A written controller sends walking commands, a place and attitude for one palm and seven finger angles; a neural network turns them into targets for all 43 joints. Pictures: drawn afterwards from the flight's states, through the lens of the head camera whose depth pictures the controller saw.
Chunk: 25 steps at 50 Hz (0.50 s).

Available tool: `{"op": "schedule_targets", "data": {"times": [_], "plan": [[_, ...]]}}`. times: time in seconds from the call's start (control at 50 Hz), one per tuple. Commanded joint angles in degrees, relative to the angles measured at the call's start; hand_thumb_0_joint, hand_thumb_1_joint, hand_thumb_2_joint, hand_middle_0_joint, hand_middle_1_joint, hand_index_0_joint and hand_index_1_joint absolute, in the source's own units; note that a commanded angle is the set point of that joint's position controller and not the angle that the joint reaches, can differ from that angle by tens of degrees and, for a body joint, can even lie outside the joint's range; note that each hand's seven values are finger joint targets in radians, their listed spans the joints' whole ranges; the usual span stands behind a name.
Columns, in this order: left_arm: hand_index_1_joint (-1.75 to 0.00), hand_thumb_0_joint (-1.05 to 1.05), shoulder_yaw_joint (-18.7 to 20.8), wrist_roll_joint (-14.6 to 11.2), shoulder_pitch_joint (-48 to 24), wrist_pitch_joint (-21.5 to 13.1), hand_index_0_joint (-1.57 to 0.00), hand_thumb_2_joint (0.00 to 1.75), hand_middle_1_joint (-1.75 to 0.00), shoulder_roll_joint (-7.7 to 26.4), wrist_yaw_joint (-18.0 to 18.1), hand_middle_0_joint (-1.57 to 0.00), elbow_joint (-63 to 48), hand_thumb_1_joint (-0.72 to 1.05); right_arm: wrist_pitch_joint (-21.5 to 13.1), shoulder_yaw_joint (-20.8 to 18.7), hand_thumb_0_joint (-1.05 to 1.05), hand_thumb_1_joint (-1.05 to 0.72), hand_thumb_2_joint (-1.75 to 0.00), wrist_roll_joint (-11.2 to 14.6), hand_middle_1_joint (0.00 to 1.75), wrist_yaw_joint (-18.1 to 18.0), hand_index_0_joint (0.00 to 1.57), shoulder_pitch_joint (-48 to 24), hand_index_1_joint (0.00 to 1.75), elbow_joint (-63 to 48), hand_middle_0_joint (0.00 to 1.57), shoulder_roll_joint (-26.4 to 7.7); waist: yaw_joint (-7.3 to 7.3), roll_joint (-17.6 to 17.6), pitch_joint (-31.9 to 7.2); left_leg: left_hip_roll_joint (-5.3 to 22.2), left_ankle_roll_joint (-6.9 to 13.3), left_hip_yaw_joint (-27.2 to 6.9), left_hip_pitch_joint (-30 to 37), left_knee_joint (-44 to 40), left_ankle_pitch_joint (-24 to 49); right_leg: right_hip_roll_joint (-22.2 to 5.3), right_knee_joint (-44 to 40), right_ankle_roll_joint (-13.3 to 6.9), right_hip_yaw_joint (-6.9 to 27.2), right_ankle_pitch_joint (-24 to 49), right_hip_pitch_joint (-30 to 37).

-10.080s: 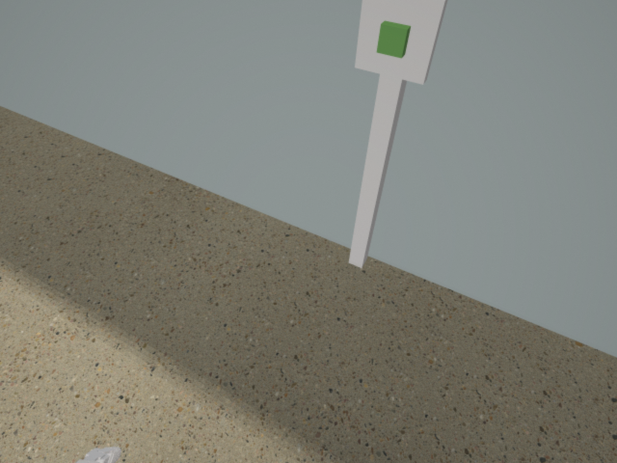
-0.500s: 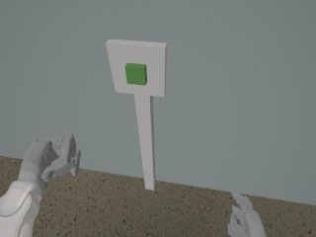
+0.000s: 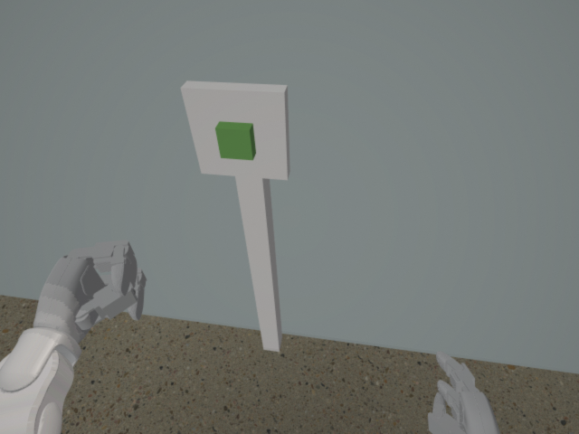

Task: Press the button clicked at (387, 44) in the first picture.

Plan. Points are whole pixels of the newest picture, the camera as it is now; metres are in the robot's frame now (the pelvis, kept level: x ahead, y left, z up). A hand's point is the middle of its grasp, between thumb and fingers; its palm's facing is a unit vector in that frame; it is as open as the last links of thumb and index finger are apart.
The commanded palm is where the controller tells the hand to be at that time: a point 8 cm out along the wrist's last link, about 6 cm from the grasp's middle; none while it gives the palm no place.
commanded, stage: aim a knuckle at the button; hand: left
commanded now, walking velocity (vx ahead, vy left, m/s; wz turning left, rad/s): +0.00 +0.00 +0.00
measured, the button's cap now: (236, 140) +0.56 +0.16 +0.15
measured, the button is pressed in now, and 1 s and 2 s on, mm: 0 0 0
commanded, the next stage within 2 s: press the button with the knuckle in 1.96 s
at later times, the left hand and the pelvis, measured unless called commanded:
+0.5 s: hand (190, 246) +0.31 +0.17 +0.14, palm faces -0.06 -1.00 -0.04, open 3.1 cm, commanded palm +0.29 +0.22 +0.13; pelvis +0.00 +0.01 +0.00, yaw -1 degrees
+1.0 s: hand (228, 205) +0.40 +0.14 +0.13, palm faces -0.04 -1.00 -0.03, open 3.1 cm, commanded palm +0.39 +0.19 +0.12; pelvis +0.00 +0.00 +0.00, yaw -2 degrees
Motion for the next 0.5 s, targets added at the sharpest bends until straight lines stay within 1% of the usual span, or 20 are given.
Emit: {"op": "schedule_targets", "data": {"times": [0.0, 0.02, 0.04, 0.06, 0.08, 0.1, 0.12, 0.14, 0.18, 0.22, 0.26, 0.28, 0.3, 0.32, 0.36, 0.38, 0.4, 0.42, 0.46, 0.48], "plan": [[-1.5, 0.0, 5.0, -1.6, -11.2, -3.3, -1.3, 0.9, -1.5, 10.0, -0.3, -1.3, -10.4, 0.9, -4.2, -2.4, 0.0, -0.9, -0.9, 0.2, 0.3, -0.6, 0.2, -8.3, 0.3, -9.3, 0.2, -5.9, -0.31, -3.2, -3.9, -2.5, 2.8, -0.4, 2.8, -3.8, 6.7, -0.2, -7.4, 1.6, 3.8, 7.6, -1.8], [-1.5, 0.0, 5.0, -1.4, -11.6, -3.3, -1.3, 0.9, -1.5, 10.3, -0.5, -1.3, -10.8, 0.9, -4.3, -2.4, 0.0, -0.9, -0.9, 0.3, 0.3, -0.6, 0.2, -8.3, 0.3, -9.4, 0.2, -6.0, -0.34, -2.2, -4.1, -2.6, 2.8, -0.4, 2.9, -3.9, 6.5, -0.4, -7.3, 1.6, 3.9, 7.3, -1.9], [-1.5, 0.0, 5.0, -1.5, -11.6, -3.3, -1.3, 0.9, -1.5, 10.2, -0.4, -1.3, -10.6, 0.9, -4.4, -2.4, 0.0, -0.9, -0.9, 0.4, 0.3, -0.6, 0.2, -8.4, 0.3, -9.4, 0.2, -5.8, -0.36, -2.8, -3.7, -2.6, 2.8, -0.4, 2.8, -4.0, 6.0, -0.4, -7.5, 1.6, 3.7, 6.4, -2.5], [-1.5, 0.0, 4.2, -1.3, -14.0, -3.4, -1.3, 0.9, -1.5, 9.8, -0.3, -1.3, -10.3, 0.9, -4.4, -2.4, 0.0, -0.9, -0.9, 0.4, 0.3, -0.8, 0.2, -8.4, 0.3, -9.0, 0.2, -5.9, -0.82, -1.2, -3.9, -2.7, 2.8, -0.2, 3.3, -3.9, 5.7, -0.4, -7.4, 1.6, 3.8, 6.0, -2.8], [-1.5, 0.0, 3.5, -1.2, -16.7, -3.5, -1.3, 0.9, -1.5, 9.4, -0.1, -1.3, -10.4, 0.9, -4.5, -2.4, 0.0, -0.9, -0.9, 0.4, 0.3, -0.9, 0.2, -8.3, 0.3, -8.8, 0.2, -5.8, -1.21, -0.8, -4.0, -2.6, 2.8, -0.3, 3.7, -3.9, 5.3, -0.4, -7.4, 1.7, 3.7, 5.6, -3.4], [-1.5, 0.0, 3.3, -1.1, -18.8, -3.6, -1.3, 0.9, -1.5, 9.7, 0.2, -1.3, -9.2, 0.9, -4.5, -2.3, 0.0, -0.9, -0.9, 0.3, 0.3, -1.1, 0.2, -8.1, 0.3, -8.4, 0.2, -6.0, -1.58, -3.4, -3.3, -2.5, 2.9, -0.6, 3.2, -3.7, 5.1, -0.2, -7.6, 1.7, 4.0, 4.9, -3.7], [-1.5, 0.0, 3.3, -0.8, -19.9, -3.7, -1.3, 0.9, -1.5, 9.9, 0.4, -1.3, -7.9, 0.9, -4.5, -2.5, 0.0, -0.9, -0.9, 0.4, 0.3, -1.2, 0.2, -8.1, 0.3, -8.2, 0.2, -6.1, -1.58, -3.4, -3.3, -2.5, 2.9, -0.6, 2.9, -3.8, 4.4, -0.2, -7.6, 1.8, 4.0, 3.9, -4.0], [-1.5, 0.0, 2.3, -0.3, -22.2, -4.0, -1.3, 0.9, -1.5, 9.3, 0.7, -1.3, -7.1, 0.9, -4.5, -2.4, 0.0, -0.9, -0.9, 0.4, 0.3, -1.3, 0.2, -8.1, 0.3, -7.9, 0.2, -6.0, -1.87, -2.2, -3.1, -2.6, 2.9, -0.6, 3.3, -3.9, 4.4, -0.2, -7.3, 1.6, 3.7, 4.0, -4.4], [-1.5, 0.0, -0.7, 0.7, -25.4, -4.4, -1.3, 0.9, -1.5, 7.1, 1.3, -1.3, -6.9, 0.9, -4.8, -2.2, 0.0, -0.9, -0.9, 0.5, 0.3, -1.4, 0.2, -8.2, 0.3, -8.0, 0.2, -5.7, -2.11, 0.2, -4.4, -2.6, 2.8, -0.9, 4.7, -4.4, 3.8, -0.1, -6.5, 1.3, 2.8, 4.0, -5.0], [-1.5, 0.0, -1.3, 1.5, -27.2, -4.4, -1.3, 0.9, -1.5, 7.2, 2.1, -1.3, -5.0, 0.9, -4.7, -2.4, 0.0, -0.9, -0.9, 0.4, 0.3, -1.5, 0.2, -7.7, 0.3, -7.8, 0.2, -5.7, -2.09, -1.9, -5.5, -2.4, 2.9, -1.2, 4.7, -4.6, 4.3, 0.0, -6.1, 1.2, 2.7, 4.7, -4.3], [-1.5, 0.0, -3.4, 2.4, -28.4, -4.5, -1.3, 0.9, -1.5, 5.4, 3.0, -1.3, -4.6, 0.9, -4.7, -2.4, 0.0, -0.9, -0.9, 0.4, 0.3, -1.2, 0.2, -7.7, 0.3, -7.9, 0.2, -5.4, -1.88, 0.1, -7.1, -2.5, 2.7, -1.1, 5.8, -4.8, 5.4, -0.1, -5.2, 0.9, 2.3, 6.4, -4.0], [-1.5, 0.0, -3.6, 2.8, -28.6, -4.4, -1.3, 0.9, -1.5, 5.3, 3.6, -1.3, -3.8, 0.9, -4.5, -2.4, 0.0, -0.9, -0.9, 0.3, 0.3, -1.1, 0.2, -7.6, 0.3, -7.8, 0.2, -5.4, -1.79, -0.8, -7.2, -2.4, 2.6, -1.2, 5.6, -4.9, 5.8, -0.1, -5.0, 0.9, 2.0, 7.1, -4.0], [-1.5, 0.0, -2.9, 2.9, -28.4, -4.0, -1.3, 0.9, -1.5, 5.9, 4.2, -1.3, -1.4, 0.9, -4.1, -2.3, 0.0, -0.9, -0.9, 0.0, 0.3, -0.9, 0.2, -7.3, 0.3, -7.5, 0.2, -5.6, -1.46, -3.3, -6.6, -2.3, 2.7, -1.3, 4.4, -4.9, 6.1, 0.0, -5.0, 0.9, 2.2, 7.5, -3.4], [-1.5, 0.0, -1.7, 3.3, -29.0, -3.9, -1.3, 0.9, -1.5, 6.9, 4.8, -1.3, -0.9, 0.9, -3.7, -2.5, 0.0, -0.9, -0.9, 0.0, 0.3, -0.7, 0.2, -7.2, 0.3, -7.5, 0.2, -5.6, -1.33, -3.6, -7.4, -2.3, 2.6, -1.1, 4.4, -5.0, 7.2, -0.1, -4.7, 0.9, 2.1, 8.8, -2.8], [-1.5, 0.0, -1.2, 3.8, -28.6, -3.7, -1.3, 0.9, -1.5, 6.2, 6.1, -1.3, -0.8, 0.9, -2.8, -2.5, 0.0, -0.9, -0.9, -0.2, 0.3, -0.1, 0.2, -7.4, 0.3, -8.1, 0.2, -5.2, -0.54, -2.8, -9.4, -2.4, 2.5, -0.7, 5.1, -4.9, 10.4, -0.3, -3.7, 0.7, 1.9, 12.8, -1.4], [-1.5, 0.0, -0.8, 4.1, -29.0, -3.6, -1.3, 0.9, -1.5, 6.6, 6.6, -1.3, -0.7, 0.9, -2.4, -2.6, 0.0, -0.9, -0.9, -0.2, 0.3, 0.2, 0.2, -7.5, 0.3, -8.2, 0.2, -5.2, -0.43, -1.0, -10.1, -2.4, 2.2, -0.2, 5.4, -4.8, 11.3, -0.4, -3.4, 0.6, 1.9, 13.8, -1.2], [-1.5, 0.0, -0.5, 4.3, -29.3, -3.6, -1.3, 0.9, -1.5, 6.9, 7.2, -1.3, 0.3, 0.9, -1.8, -2.5, 0.0, -0.9, -0.9, -0.4, 0.3, 0.4, 0.2, -7.1, 0.3, -8.1, 0.2, -5.3, -0.31, -3.3, -10.2, -2.4, 2.3, -0.3, 4.8, -4.7, 12.2, -0.2, -3.3, 0.6, 1.9, 14.8, -0.2], [-1.5, 0.0, -0.5, 4.4, -29.5, -3.6, -1.3, 0.9, -1.5, 6.6, 7.5, -1.3, 0.6, 0.9, -1.4, -2.6, 0.0, -0.9, -0.9, -0.3, 0.3, 0.7, 0.2, -7.4, 0.3, -8.4, 0.2, -5.1, -0.28, -2.7, -9.7, -2.3, 2.2, 0.0, 4.6, -4.8, 12.6, -0.3, -3.3, 0.5, 2.0, 15.5, -0.5], [-1.5, 0.0, -0.3, 4.6, -31.5, -3.8, -1.3, 0.9, -1.5, 6.5, 8.2, -1.3, 1.3, 0.9, -0.5, -2.8, 0.0, -0.9, -0.9, -0.4, 0.3, 0.8, 0.2, -7.1, 0.3, -8.4, 0.2, -5.2, -0.72, -3.7, -10.5, -2.3, 2.3, 0.4, 4.8, -4.5, 13.1, -0.2, -3.2, 0.6, 2.1, 16.5, -0.3], [-1.5, 0.0, -0.9, 4.6, -32.4, -4.0, -1.3, 0.9, -1.5, 6.1, 8.2, -1.3, 1.3, 0.9, -0.2, -2.8, 0.0, -0.9, -0.9, -0.4, 0.3, 0.9, 0.2, -7.1, 0.3, -8.5, 0.2, -5.1, -0.86, -3.1, -10.6, -2.3, 2.2, 0.5, 4.8, -4.4, 13.4, -0.2, -3.1, 0.7, 2.3, 17.2, -0.3]]}}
